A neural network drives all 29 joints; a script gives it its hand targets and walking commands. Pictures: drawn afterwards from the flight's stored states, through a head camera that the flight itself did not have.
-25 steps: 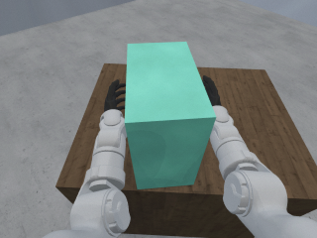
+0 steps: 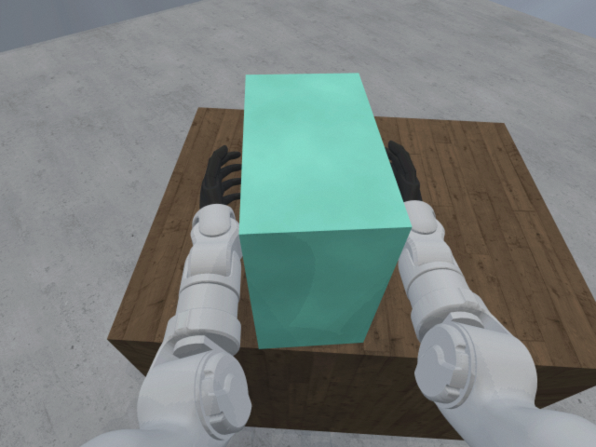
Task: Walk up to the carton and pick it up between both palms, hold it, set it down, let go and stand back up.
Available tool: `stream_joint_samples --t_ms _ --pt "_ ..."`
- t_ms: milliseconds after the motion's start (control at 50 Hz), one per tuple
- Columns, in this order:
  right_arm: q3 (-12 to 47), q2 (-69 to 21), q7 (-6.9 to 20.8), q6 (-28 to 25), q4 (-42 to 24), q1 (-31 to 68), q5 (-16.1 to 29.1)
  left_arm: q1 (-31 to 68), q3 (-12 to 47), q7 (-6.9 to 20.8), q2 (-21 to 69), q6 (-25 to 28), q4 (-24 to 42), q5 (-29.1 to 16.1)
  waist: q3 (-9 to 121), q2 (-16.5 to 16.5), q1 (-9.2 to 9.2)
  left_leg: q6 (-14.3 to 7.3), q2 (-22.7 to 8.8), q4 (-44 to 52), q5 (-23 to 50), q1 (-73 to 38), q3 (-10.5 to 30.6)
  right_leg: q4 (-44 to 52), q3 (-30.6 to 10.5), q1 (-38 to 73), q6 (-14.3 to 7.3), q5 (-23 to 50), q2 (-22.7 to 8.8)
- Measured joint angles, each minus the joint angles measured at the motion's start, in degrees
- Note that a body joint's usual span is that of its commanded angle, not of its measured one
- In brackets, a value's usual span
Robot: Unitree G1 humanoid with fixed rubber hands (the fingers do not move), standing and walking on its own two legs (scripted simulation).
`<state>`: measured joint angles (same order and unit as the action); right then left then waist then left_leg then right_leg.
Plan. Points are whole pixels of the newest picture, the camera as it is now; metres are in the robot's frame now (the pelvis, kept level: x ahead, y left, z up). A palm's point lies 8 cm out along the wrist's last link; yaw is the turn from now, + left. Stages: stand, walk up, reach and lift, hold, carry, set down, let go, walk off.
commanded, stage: set down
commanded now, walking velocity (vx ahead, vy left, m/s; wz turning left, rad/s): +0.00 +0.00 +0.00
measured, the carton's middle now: (307, 215) +0.43 +0.05 +0.05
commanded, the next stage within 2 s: none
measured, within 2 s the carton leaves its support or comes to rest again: neither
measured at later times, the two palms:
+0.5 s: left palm (215, 206) +0.39 +0.17 +0.10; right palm (404, 200) +0.43 -0.09 +0.10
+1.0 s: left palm (215, 208) +0.39 +0.17 +0.09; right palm (405, 200) +0.43 -0.09 +0.10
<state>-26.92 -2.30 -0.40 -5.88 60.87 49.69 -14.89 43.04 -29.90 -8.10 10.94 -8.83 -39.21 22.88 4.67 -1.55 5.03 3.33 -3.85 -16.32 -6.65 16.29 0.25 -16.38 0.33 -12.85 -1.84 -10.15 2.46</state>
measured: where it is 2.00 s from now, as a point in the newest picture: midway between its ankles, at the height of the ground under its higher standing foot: outside the picture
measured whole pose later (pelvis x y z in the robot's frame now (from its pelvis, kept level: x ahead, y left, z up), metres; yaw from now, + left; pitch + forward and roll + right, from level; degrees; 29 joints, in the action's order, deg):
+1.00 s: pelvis +0.01 +0.01 +0.00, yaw -1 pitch +4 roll +0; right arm -32.5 -5.7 4.6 -4.9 53.6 47.1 -21.9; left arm 40.9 -35.0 -4.8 14.4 -6.5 -34.6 27.7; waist 1.7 -2.2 4.9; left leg 2.7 -3.3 -15.2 -7.2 12.2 -1.2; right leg -16.3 -0.8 -9.7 -1.4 -10.9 1.8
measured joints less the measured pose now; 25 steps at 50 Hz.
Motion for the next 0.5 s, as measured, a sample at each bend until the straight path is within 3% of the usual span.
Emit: stream_joint_samples --t_ms 500 --pt "-4.39 -1.76 3.10 0.53 -4.00 -1.47 -5.16 -0.76 -3.44 1.66 2.28 1.70 1.63 2.89 -1.50 0.02 -0.06 -0.55 0.61 0.89 -0.06 -2.28 -0.70 0.01 -0.52 1.72 0.47 -0.40 -0.67"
